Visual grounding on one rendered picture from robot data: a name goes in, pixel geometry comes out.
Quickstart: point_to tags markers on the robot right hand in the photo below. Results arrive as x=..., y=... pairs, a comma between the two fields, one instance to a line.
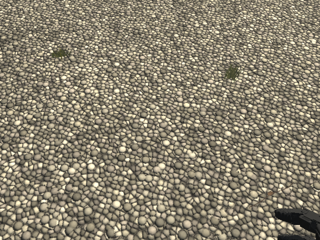
x=306, y=218

